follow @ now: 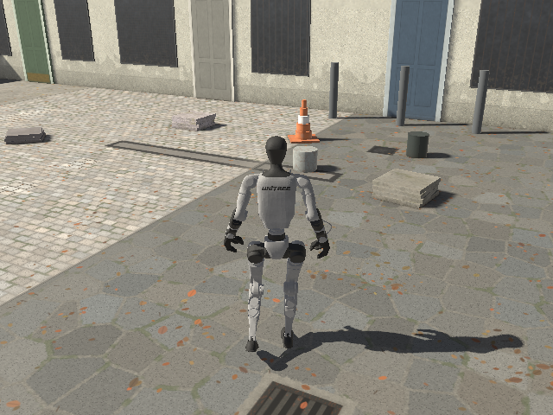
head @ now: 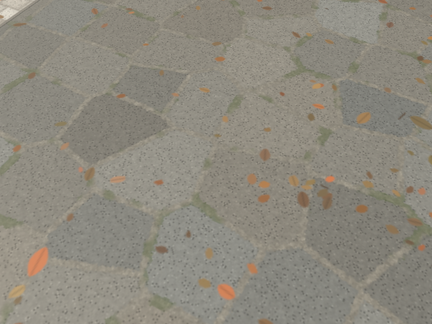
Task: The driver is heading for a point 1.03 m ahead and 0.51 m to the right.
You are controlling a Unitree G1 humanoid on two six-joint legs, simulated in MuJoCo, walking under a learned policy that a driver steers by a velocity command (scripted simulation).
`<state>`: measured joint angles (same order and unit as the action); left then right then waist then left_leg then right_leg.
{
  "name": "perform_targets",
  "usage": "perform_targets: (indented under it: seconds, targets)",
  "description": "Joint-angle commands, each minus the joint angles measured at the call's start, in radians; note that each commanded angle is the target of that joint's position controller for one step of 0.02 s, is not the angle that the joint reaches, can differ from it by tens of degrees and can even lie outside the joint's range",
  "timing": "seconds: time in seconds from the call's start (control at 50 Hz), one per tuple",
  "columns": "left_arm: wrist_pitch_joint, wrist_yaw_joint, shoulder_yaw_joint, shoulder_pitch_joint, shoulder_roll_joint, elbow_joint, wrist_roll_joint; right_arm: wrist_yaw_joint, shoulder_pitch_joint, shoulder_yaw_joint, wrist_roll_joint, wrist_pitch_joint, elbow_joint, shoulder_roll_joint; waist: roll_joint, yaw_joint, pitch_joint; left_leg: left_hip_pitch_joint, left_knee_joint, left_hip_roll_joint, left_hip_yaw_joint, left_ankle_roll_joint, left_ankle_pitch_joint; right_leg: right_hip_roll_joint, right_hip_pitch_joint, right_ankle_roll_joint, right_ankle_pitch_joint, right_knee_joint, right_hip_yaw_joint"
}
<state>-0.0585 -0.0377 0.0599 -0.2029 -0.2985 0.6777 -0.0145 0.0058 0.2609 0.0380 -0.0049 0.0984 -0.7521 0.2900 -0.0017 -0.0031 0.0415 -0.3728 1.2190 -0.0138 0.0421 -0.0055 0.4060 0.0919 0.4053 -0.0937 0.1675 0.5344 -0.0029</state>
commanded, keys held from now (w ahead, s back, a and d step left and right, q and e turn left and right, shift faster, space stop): w+e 1.00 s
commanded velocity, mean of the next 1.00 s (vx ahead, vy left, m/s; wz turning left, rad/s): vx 0.50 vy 0.00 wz -0.58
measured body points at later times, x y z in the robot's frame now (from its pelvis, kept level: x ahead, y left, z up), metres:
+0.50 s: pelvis +0.28 +0.05 +0.01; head +0.31 +0.06 +0.46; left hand +0.47 +0.28 -0.10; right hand +0.33 -0.25 -0.08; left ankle +0.34 +0.14 -0.73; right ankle +0.19 -0.07 -0.64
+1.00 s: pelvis +0.51 -0.11 +0.00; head +0.54 -0.14 +0.45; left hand +0.79 +0.03 -0.09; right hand +0.44 -0.41 -0.11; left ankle +0.53 +0.07 -0.63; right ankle +0.51 -0.20 -0.73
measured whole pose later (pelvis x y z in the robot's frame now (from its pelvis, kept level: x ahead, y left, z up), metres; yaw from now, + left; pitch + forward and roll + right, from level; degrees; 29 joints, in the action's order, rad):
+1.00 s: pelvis +0.51 -0.11 +0.00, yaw -36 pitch +1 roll +0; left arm -0.04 -0.03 0.07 -0.23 -0.30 0.62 -0.01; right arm 0.00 0.21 0.05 -0.01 0.11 -0.76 0.31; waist 0.02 0.01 0.06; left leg -0.43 1.19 -0.06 0.04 0.01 0.37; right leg 0.10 0.36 -0.09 0.17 0.51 0.01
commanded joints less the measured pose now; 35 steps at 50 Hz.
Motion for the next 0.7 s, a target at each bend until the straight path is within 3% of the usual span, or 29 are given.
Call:
perform_targets:
  seconds: [0.02, 0.08, 0.16, 0.2, 0.24, 0.28, 0.32, 0.34, 0.36, 0.38, 0.4, 0.42, 0.44, 0.48, 0.52, 0.58, 0.7]
  targets:
    - [-0.004, 0.016, 0.029, -0.041, -0.110, -0.073, 0.012, -0.002, -0.047, 0.035, 0.016, 0.025, 0.116, 0.129, -0.020, 0.005, -0.093, -0.278, -0.062, -0.081, 0.051, 0.020, -0.071, -0.266, -0.279, -0.214, -0.191, -0.280, 0.396]
    - [-0.008, 0.030, 0.037, -0.031, -0.136, -0.068, 0.007, -0.012, -0.036, 0.024, 0.024, -0.001, 0.113, 0.092, -0.041, 0.026, -0.071, -0.229, -0.211, -0.076, 0.013, 0.073, -0.131, -0.226, -0.142, -0.214, -0.293, -0.304, 0.299]
    - [0.005, 0.049, 0.046, -0.080, -0.160, -0.044, -0.007, -0.007, -0.193, 0.004, 0.019, 0.003, 0.143, 0.050, -0.076, -0.039, -0.058, -0.135, -0.537, -0.019, -0.004, 0.095, -0.419, -0.155, -0.080, -0.145, -0.177, -0.279, 0.230]
    - [0.013, 0.051, 0.049, -0.120, -0.166, -0.029, -0.010, 0.001, -0.245, 0.009, 0.005, 0.010, 0.154, 0.065, -0.088, -0.064, -0.066, -0.098, -0.624, 0.008, 0.006, 0.094, -0.476, -0.170, -0.110, -0.129, -0.109, -0.257, 0.274]
    - [0.019, 0.053, 0.048, -0.140, -0.158, -0.021, -0.015, 0.007, -0.257, 0.020, -0.003, 0.018, 0.160, 0.093, -0.097, -0.062, -0.069, -0.083, -0.688, 0.013, 0.037, 0.079, -0.449, -0.196, -0.170, -0.113, -0.045, -0.206, 0.343]
    - [0.022, 0.054, 0.049, -0.132, -0.155, -0.022, -0.011, 0.011, -0.228, 0.036, -0.007, 0.026, 0.155, 0.121, -0.120, -0.035, -0.069, -0.041, -0.716, 0.010, 0.050, 0.048, -0.377, -0.221, -0.212, -0.093, -0.021, -0.146, 0.408]
    - [0.023, 0.052, 0.037, -0.115, -0.111, -0.033, -0.004, 0.005, -0.094, 0.058, 0.001, 0.035, 0.123, 0.149, -0.122, 0.040, -0.117, 0.156, -0.765, -0.008, 0.038, -0.006, -0.341, -0.170, -0.182, -0.047, -0.039, -0.012, 0.395]
    - [0.019, 0.047, 0.014, -0.123, -0.046, -0.048, 0.007, -0.004, 0.039, 0.073, 0.018, 0.039, 0.114, 0.200, -0.019, 0.095, -0.234, 0.380, -0.766, -0.166, 0.186, -0.068, -0.260, -0.107, -0.088, -0.008, 0.060, 0.246, 0.313]
    - [0.008, 0.045, -0.008, -0.274, 0.019, -0.077, -0.013, -0.003, 0.127, 0.095, 0.030, 0.024, 0.082, 0.291, 0.311, 0.037, -0.358, 0.692, -0.849, -0.397, 0.643, -0.242, -0.068, 0.027, 0.243, 0.059, 0.426, 0.583, 0.173]
    - [0.007, 0.049, 0.008, -0.260, -0.084, -0.059, -0.028, 0.003, 0.129, 0.085, 0.006, 0.019, 0.081, 0.216, 0.265, 0.065, -0.314, 0.673, -0.920, -0.421, 0.791, -0.250, 0.214, -0.053, 0.394, 0.074, 0.405, 0.734, 0.179]
    - [0.013, 0.051, 0.028, -0.146, -0.149, -0.067, -0.022, -0.001, 0.088, 0.067, 0.003, 0.015, 0.093, 0.154, 0.157, 0.096, -0.187, 0.561, -0.936, -0.369, 0.638, -0.201, 0.207, -0.088, 0.422, 0.077, 0.309, 0.777, 0.171]
    - [0.019, 0.053, 0.031, -0.084, -0.147, -0.081, -0.009, -0.003, 0.038, 0.056, 0.012, 0.009, 0.096, 0.129, 0.092, 0.086, -0.118, 0.450, -0.937, -0.324, 0.492, -0.170, 0.063, -0.120, 0.397, 0.082, 0.236, 0.766, 0.141]
    - [0.020, 0.050, 0.032, -0.053, -0.134, -0.093, 0.000, -0.003, 0.007, 0.047, 0.016, 0.005, 0.091, 0.102, 0.090, 0.071, -0.064, 0.364, -0.955, -0.283, 0.386, -0.164, -0.061, -0.144, 0.377, 0.086, 0.186, 0.724, 0.141]
    - [0.027, 0.038, 0.032, -0.066, -0.100, -0.098, -0.012, -0.008, -0.015, 0.039, 0.019, 0.008, 0.077, 0.077, 0.139, 0.037, -0.039, 0.279, -0.998, -0.232, 0.244, -0.149, -0.182, -0.180, 0.307, 0.088, 0.140, 0.670, 0.124]
    - [0.036, 0.034, 0.026, -0.056, -0.067, -0.105, -0.013, -0.008, -0.009, 0.044, 0.011, 0.014, 0.057, 0.087, 0.127, 0.031, -0.028, 0.260, -1.029, -0.233, 0.162, -0.164, -0.265, -0.188, 0.312, 0.096, 0.118, 0.626, 0.105]
    - [0.041, 0.030, 0.018, -0.003, -0.047, -0.125, -0.005, -0.009, 0.003, 0.057, 0.014, 0.015, 0.028, 0.126, 0.086, 0.035, -0.019, 0.286, -1.052, -0.256, 0.077, -0.186, -0.386, -0.200, 0.357, 0.113, 0.034, 0.518, 0.102]
    - [0.025, -0.004, 0.003, 0.157, -0.019, -0.157, -0.008, -0.016, 0.032, 0.064, 0.003, -0.005, -0.019, 0.167, 0.063, 0.088, 0.019, 0.335, -1.050, -0.235, -0.111, -0.143, -0.469, -0.182, 0.287, 0.092, -0.187, 0.212, 0.015]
